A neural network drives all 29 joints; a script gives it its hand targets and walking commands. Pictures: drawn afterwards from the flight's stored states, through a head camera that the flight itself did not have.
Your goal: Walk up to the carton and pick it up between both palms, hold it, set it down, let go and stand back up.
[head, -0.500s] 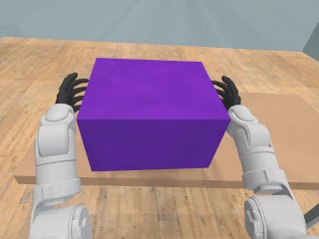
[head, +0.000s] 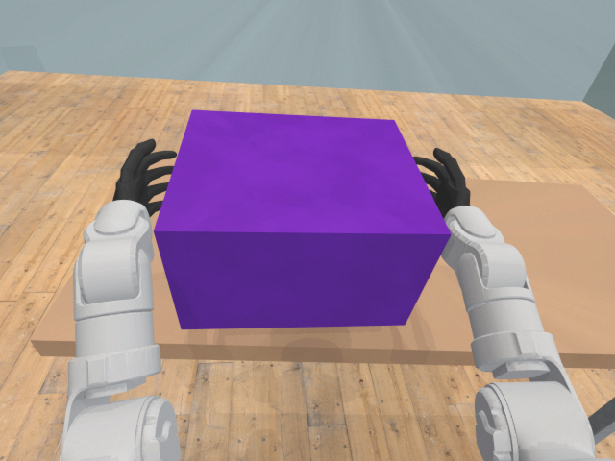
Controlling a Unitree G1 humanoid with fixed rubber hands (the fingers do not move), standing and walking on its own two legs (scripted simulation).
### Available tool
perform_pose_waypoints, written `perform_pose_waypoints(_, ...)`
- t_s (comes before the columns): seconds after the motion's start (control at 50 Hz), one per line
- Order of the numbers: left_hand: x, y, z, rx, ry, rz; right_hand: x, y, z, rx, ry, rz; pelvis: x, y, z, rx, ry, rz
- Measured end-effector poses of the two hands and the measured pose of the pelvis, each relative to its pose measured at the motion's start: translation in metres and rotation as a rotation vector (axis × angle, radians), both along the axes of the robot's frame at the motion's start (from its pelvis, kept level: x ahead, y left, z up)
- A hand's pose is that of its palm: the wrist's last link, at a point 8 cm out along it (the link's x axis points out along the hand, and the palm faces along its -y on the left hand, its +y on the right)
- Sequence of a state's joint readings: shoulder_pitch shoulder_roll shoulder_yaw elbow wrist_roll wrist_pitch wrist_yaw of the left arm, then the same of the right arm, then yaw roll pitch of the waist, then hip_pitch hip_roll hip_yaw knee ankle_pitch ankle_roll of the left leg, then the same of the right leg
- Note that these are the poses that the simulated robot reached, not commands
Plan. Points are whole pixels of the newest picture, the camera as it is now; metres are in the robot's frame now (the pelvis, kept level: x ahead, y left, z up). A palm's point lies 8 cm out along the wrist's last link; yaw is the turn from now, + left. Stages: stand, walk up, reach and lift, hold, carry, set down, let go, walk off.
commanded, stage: hold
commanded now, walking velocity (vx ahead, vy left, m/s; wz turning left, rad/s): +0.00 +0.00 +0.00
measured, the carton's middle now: (296, 216) +0.40 +0.00 +0.16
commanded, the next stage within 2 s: none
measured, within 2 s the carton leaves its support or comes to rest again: neither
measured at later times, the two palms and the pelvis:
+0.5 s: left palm (136, 206) +0.35 +0.19 +0.21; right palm (451, 214) +0.35 -0.20 +0.20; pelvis +0.00 +0.00 +0.00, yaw +1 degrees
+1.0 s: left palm (127, 198) +0.35 +0.20 +0.22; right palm (443, 203) +0.36 -0.19 +0.21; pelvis +0.00 +0.00 +0.00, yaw +1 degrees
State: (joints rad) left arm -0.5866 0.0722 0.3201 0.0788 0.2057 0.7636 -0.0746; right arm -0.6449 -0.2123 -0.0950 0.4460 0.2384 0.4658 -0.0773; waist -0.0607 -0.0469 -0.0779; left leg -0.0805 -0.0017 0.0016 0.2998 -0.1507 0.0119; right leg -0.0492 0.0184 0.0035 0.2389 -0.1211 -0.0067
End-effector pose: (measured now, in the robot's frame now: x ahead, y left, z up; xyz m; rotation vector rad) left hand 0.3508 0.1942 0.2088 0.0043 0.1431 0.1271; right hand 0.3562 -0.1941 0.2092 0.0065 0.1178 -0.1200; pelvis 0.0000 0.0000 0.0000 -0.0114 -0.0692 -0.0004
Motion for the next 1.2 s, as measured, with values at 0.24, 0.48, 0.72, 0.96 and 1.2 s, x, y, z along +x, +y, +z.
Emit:
perform_pose_waypoints(0.24, -0.001, 0.007, 0.001, 0.024, -0.007, 0.023, 0.009, 0.007, -0.003, 0.012, -0.007, 0.024, 0.006, -0.005, 0.0, -0.003, 0.004, 0.025)
perform_pose_waypoints(0.48, -0.001, -0.002, 0.0, 0.009, -0.004, -0.009, -0.004, -0.002, -0.005, 0.017, -0.002, -0.011, 0.001, -0.004, 0.0, -0.002, -0.007, 0.016)
perform_pose_waypoints(0.72, -0.007, 0.006, 0.006, 0.003, -0.011, 0.011, -0.003, 0.006, 0.002, 0.014, -0.011, 0.009, -0.007, -0.004, 0.0, 0.0, 0.003, 0.012)
perform_pose_waypoints(0.96, 0.001, 0.008, 0.009, 0.015, -0.009, 0.015, 0.008, 0.008, 0.004, 0.006, -0.01, 0.016, 0.0, -0.003, 0.0, 0.0, 0.007, 0.023)
perform_pose_waypoints(1.2, 0.004, 0.003, -0.003, 0.012, -0.002, -0.001, 0.004, 0.002, -0.003, 0.009, -0.004, -0.002, 0.007, -0.002, 0.0, -0.004, 0.001, 0.019)
